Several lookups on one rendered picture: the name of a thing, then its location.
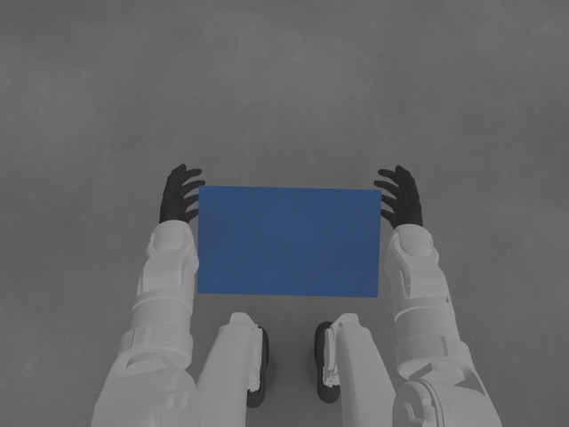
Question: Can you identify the robot right forearm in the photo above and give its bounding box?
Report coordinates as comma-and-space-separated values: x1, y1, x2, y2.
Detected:
384, 224, 502, 427

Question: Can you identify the right robot shin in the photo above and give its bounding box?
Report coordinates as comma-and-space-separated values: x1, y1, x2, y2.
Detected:
323, 313, 372, 385

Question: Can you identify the robot left forearm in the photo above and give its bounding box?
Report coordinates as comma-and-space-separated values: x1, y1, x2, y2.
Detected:
92, 220, 199, 422

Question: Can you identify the robot left upper arm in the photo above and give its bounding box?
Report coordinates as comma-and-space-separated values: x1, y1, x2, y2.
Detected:
92, 367, 202, 427

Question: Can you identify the right robot thigh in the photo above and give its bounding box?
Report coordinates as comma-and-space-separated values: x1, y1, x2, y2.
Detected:
325, 322, 396, 427

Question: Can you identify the carton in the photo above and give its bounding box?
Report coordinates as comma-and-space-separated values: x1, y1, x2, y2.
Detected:
197, 185, 381, 298

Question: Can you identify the robot right upper arm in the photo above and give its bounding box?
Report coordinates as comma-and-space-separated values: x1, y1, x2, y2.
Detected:
392, 378, 501, 427

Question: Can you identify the robot left hand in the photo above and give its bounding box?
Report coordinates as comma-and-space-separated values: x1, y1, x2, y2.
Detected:
159, 164, 205, 224

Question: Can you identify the robot right hand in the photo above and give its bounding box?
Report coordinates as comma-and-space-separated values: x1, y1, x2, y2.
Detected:
373, 165, 423, 229

